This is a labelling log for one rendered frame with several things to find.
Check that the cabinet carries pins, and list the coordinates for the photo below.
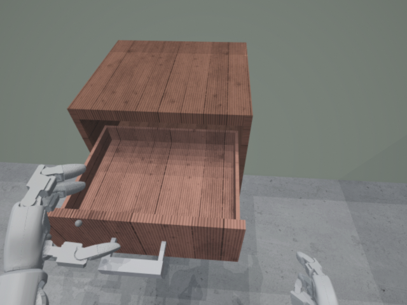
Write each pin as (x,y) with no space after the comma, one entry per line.
(168,84)

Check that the handle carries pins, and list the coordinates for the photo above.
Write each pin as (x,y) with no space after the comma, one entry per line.
(133,267)

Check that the left robot forearm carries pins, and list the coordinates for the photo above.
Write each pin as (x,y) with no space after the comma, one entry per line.
(23,287)

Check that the drawer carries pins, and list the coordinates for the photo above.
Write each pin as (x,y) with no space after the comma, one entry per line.
(145,185)

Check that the left robot hand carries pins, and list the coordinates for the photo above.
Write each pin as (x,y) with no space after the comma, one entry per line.
(25,246)

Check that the right robot hand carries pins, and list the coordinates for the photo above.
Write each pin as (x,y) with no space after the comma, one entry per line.
(320,290)

